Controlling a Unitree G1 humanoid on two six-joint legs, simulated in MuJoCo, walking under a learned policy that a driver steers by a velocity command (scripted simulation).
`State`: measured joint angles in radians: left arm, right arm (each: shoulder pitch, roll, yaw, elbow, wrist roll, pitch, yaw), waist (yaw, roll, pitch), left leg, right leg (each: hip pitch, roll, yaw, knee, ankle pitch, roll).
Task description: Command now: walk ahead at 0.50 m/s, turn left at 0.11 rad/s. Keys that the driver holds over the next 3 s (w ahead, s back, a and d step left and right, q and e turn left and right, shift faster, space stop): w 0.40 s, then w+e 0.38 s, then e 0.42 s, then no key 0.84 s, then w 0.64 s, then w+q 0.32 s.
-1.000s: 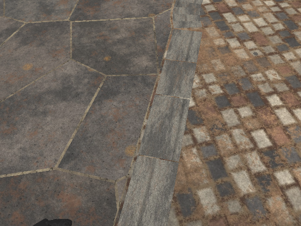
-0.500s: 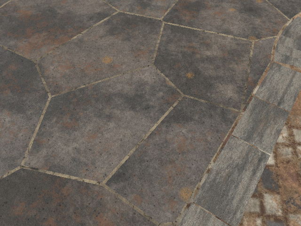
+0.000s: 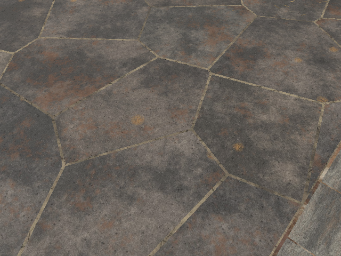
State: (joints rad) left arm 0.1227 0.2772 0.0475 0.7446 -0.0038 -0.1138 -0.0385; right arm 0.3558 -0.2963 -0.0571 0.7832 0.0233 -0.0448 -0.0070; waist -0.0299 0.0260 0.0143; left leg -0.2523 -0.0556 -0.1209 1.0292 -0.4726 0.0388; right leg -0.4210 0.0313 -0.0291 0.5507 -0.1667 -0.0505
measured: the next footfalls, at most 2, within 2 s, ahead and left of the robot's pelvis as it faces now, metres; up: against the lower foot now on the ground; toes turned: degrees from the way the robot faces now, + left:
left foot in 0.46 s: +0.42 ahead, +0.14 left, +0.00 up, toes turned +1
right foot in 0.96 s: +0.63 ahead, -0.15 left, +0.00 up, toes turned -24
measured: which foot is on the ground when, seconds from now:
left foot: up 0.00-0.44, down 0.46-0.96, up 0.98-1.00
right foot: down 0.00-0.46, up 0.48-0.94, down 0.96-1.00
